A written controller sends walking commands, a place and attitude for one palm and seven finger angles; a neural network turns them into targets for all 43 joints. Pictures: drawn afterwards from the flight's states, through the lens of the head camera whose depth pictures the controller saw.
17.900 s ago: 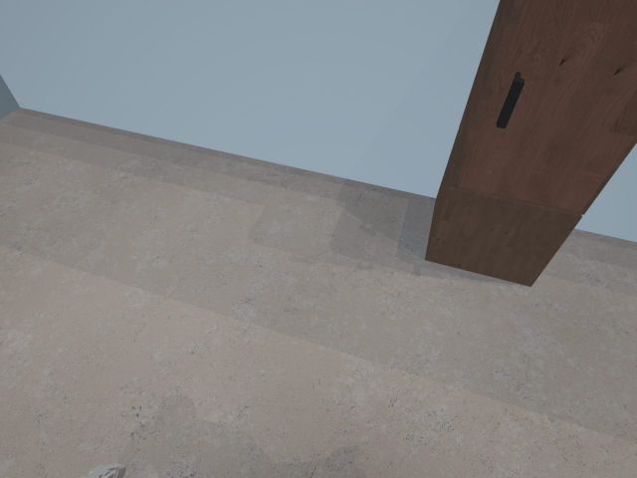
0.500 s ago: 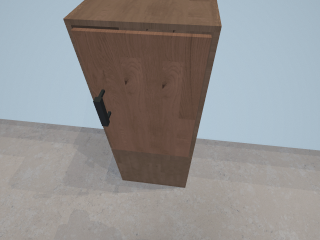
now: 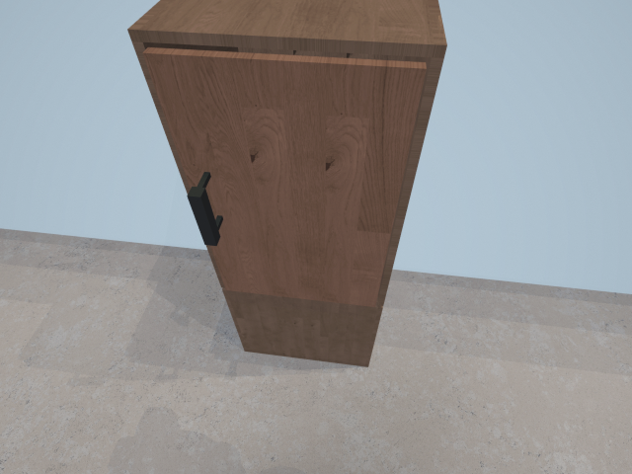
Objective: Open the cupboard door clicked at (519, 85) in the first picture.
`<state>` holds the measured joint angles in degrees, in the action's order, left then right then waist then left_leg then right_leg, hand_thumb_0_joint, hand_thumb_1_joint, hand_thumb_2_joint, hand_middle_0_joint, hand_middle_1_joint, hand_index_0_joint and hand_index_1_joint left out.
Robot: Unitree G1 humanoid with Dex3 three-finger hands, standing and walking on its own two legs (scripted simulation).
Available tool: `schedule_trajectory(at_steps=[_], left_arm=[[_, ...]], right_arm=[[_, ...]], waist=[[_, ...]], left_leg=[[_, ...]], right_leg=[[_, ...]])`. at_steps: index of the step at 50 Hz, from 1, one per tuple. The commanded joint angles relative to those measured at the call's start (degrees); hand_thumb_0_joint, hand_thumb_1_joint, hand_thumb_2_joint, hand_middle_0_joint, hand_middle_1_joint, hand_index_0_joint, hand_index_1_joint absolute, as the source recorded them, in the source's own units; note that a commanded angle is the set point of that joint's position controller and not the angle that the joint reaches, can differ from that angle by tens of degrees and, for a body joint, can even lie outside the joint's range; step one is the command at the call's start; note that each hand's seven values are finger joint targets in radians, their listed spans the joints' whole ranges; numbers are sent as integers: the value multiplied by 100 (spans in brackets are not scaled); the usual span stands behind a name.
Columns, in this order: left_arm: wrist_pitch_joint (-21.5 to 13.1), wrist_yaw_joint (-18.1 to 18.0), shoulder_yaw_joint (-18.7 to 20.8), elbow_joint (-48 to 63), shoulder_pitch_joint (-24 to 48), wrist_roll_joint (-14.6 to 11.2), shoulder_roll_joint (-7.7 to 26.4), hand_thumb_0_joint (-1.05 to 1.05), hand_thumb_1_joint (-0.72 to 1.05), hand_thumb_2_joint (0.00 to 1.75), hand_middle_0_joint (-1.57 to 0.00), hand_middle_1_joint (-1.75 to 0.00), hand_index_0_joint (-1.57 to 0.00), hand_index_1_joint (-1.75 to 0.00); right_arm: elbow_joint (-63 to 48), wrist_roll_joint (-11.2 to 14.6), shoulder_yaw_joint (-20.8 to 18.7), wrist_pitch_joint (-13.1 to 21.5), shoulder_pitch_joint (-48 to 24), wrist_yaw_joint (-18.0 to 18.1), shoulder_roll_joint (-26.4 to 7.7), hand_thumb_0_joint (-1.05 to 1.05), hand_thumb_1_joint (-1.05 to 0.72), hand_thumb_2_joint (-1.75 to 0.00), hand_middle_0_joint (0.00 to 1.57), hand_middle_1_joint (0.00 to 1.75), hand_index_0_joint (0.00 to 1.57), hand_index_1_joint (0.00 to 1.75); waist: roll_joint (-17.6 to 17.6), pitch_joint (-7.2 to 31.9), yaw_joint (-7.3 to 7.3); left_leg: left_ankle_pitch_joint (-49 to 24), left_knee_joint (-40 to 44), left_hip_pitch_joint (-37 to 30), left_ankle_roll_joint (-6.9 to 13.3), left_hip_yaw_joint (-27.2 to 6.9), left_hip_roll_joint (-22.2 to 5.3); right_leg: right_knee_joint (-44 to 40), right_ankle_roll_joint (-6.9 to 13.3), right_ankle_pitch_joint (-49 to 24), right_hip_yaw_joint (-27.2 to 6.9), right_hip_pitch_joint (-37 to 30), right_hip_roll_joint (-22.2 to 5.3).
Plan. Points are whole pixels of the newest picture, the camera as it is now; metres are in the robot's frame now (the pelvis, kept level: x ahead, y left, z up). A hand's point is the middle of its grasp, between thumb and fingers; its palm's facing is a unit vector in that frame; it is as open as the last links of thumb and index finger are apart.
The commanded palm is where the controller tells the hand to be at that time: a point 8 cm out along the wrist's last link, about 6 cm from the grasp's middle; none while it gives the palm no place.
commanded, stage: raise the hand with hooked fingers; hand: left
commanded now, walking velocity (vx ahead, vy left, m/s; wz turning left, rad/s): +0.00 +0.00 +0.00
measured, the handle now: (208, 209) +0.53 +0.24 -0.02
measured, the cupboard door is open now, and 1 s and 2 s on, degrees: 0 0 0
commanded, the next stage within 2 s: none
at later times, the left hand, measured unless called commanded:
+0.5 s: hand out of the picture +0.13 +0.21 -0.06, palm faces +0.01 -1.00 -0.04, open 9.4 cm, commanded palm +0.13 +0.27 -0.05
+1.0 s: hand (121, 415) +0.19 +0.27 -0.03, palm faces -0.05 -1.00 -0.06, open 12.4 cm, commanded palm +0.17 +0.32 -0.02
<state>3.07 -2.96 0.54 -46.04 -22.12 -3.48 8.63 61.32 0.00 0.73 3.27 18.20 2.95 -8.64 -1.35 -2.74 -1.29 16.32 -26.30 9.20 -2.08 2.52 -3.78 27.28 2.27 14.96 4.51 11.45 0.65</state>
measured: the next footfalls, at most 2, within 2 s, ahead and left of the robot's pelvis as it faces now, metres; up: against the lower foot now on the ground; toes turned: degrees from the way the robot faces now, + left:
none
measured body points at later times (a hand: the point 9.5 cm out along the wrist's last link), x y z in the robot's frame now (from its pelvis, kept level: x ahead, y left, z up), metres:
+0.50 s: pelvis -0.05 +0.02 -0.10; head +0.00 +0.04 +0.34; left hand +0.12 +0.27 -0.05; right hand +0.21 -0.19 -0.13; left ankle -0.02 +0.15 -0.74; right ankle +0.00 -0.09 -0.74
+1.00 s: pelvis -0.05 +0.05 -0.08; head +0.01 +0.07 +0.37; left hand +0.18 +0.32 -0.03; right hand +0.11 -0.21 -0.14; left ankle -0.02 +0.15 -0.74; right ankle +0.00 -0.09 -0.74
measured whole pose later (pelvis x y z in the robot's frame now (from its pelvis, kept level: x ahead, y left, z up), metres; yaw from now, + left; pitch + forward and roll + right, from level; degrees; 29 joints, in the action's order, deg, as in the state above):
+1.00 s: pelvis -0.05 +0.05 -0.08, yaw +1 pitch +12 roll -3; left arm -19.1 22.2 15.4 -5.9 -15.5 -17.2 18.1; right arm 31.7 2.1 -0.2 14.1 16.3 3.7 -16.5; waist -0.7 6.1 1.5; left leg 28.9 -64.4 47.9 1.6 0.5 -1.9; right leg 60.2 -0.8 25.3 4.9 46.9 -2.8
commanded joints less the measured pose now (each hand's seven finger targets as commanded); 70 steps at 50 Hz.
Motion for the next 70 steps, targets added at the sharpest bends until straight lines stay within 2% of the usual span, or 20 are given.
schedule_trajectory(at_steps=[1,2,4,5,7,9,11,15,18,20,24,25,32,35,37,40,49,55,62,70], left_arm=[[-836,-229,-469,4239,219,-676,-330,0,81,86,-21,-36,-21,-36],[-1146,-102,-187,4512,726,-773,70,0,78,85,-21,-37,-21,-37],[-1808,305,94,3927,370,-750,104,0,74,83,-21,-40,-21,-40],[-2151,566,218,3544,-30,-750,92,0,71,82,-21,-42,-21,-42],[-2955,1217,377,3348,-1163,-912,-96,0,67,80,-22,-45,-22,-45],[-3781,1909,623,3401,-1272,-1047,96,0,62,78,-22,-48,-22,-48],[-4322,2535,1162,3592,-1064,-1063,756,0,57,76,-22,-51,-22,-51],[-3661,2631,1221,4727,-471,-1371,832,0,48,72,-23,-57,-23,-57],[-3411,2248,1210,6021,112,-1267,959,0,41,69,-24,-62,-24,-62],[-3427,2106,985,6775,682,-1177,975,0,36,67,-24,-64,-24,-64],[-3281,2187,717,6526,846,-1078,897,0,27,63,-25,-70,-25,-70],[-3147,2296,760,6275,913,-1140,990,0,25,62,-25,-72,-25,-72],[-2173,2438,1599,5755,524,-1417,1462,0,8,55,-26,-82,-26,-82],[-2228,2300,1823,5666,532,-1504,1570,0,1,52,-26,-87,-26,-87],[-2407,2251,1744,5708,693,-1464,1512,0,-3,50,-27,-90,-27,-90],[-2565,2285,1757,5374,792,-1476,1544,0,-10,47,-27,-94,-27,-94],[-2662,2545,2057,5306,1261,-1543,1932,0,-31,38,-29,-108,-29,-108],[-2520,2695,2257,4847,1666,-1618,2129,0,-45,32,-30,-117,-30,-117],[-2346,3093,2517,4432,2308,-1710,2473,0,-50,30,-30,-120,-30,-120],[-2243,3485,2928,3642,2849,-1898,2886,0,-50,30,-30,-120,-30,-120]], right_arm=[[-1679,351,-237,1503,-625,292,-1018,0,-90,-90,20,30,20,30],[-1990,318,-320,1647,-766,291,-1207,0,-90,-90,20,30,20,30],[-2287,126,-472,1784,-622,233,-1323,0,-90,-90,20,30,20,30],[-2509,119,-516,1841,-706,146,-1305,0,-90,-90,20,30,20,30],[-2965,54,-599,1884,-898,-39,-1222,0,-90,-90,20,30,20,30],[-3272,45,-664,1835,-1065,-231,-1220,0,-90,-90,20,30,20,30],[-3580,77,-748,1719,-1132,-374,-1294,0,-90,-90,20,30,20,30],[-4314,169,-704,1332,-1334,-267,-1306,0,-90,-90,20,30,20,30],[-4471,183,-643,1165,-1032,-153,-1222,0,-90,-90,20,30,20,30],[-4452,121,-535,1103,-834,-75,-1236,0,-90,-90,20,30,20,30],[-4195,130,-402,1167,-746,24,-1244,0,-90,-90,20,30,20,30],[-4148,142,-350,1190,-818,58,-1282,0,-90,-90,20,30,20,30],[-4154,235,-284,1237,-957,122,-1253,0,-90,-90,20,30,20,30],[-4106,205,-260,1281,-973,130,-1225,0,-90,-90,20,30,20,30],[-4033,200,-267,1352,-860,113,-1241,0,-90,-90,20,30,20,30],[-3973,200,-288,1420,-775,105,-1327,0,-90,-90,20,30,20,30],[-3922,244,-332,1485,-515,119,-1504,0,-90,-90,20,30,20,30],[-3882,227,-292,1402,-443,111,-1551,0,-90,-90,20,30,20,30],[-3863,226,-227,1340,-413,137,-1588,0,-90,-90,20,30,20,30],[-3784,198,-188,1300,-358,158,-1645,0,-90,-90,20,30,20,30]], waist=[[-32,550,322],[589,14,486],[1580,173,522],[1277,130,292],[1479,764,-163],[1257,1032,-234],[686,1525,-288],[250,1852,-285],[-226,2186,-30],[-179,2225,244],[-349,1975,460],[-314,1832,458],[-87,2345,96],[63,2196,27],[-168,2102,104],[-11,1870,151],[-426,2099,169],[-426,1898,240],[-556,2145,245],[-253,2207,213]], left_leg=[[-1278,29,242,357,-113,264],[-765,-220,586,428,-253,314],[-126,-823,1293,417,-238,418],[4,-1074,1667,334,-227,500],[-44,-1617,2364,213,-146,550],[-67,-2232,3045,143,-105,607],[-150,-2833,3464,144,-52,635],[224,-3123,3765,265,25,650],[233,-3210,3483,327,-139,484],[29,-3338,3371,375,-313,384],[509,-3331,3480,360,-484,319],[599,-3338,3602,361,-539,319],[760,-2796,3515,322,-557,407],[688,-2669,3529,301,-584,390],[726,-2610,3404,290,-556,388],[834,-2549,3454,286,-583,388],[351,-2339,2919,265,-574,366],[28,-2338,2814,252,-571,354],[-353,-2330,2563,247,-525,346],[-654,-2387,2649,272,-470,360]], right_leg=[[-73,-153,-914,16,368,-188],[-81,-254,-440,8,965,-190],[173,-317,676,-4,1827,-185],[466,-260,866,-80,1956,-239],[1232,-157,716,-141,1946,-220],[1905,-98,220,-304,2101,-259],[2448,-6,-98,-604,2199,-362],[2708,-32,648,-729,2576,-246],[2829,-57,594,-555,2859,-138],[3044,-54,264,-368,3110,-17],[2932,-80,872,-202,3569,19],[2928,-51,996,-197,3576,59],[2573,-107,1338,-97,2912,-22],[2542,-74,1372,-43,2813,7],[2524,-81,1347,-26,2965,-18],[2506,-64,1407,-2,3048,4],[2426,-53,862,25,2779,3],[2379,-44,525,53,2712,77],[2288,-49,103,11,2489,71],[2227,-29,-272,-63,2195,92]])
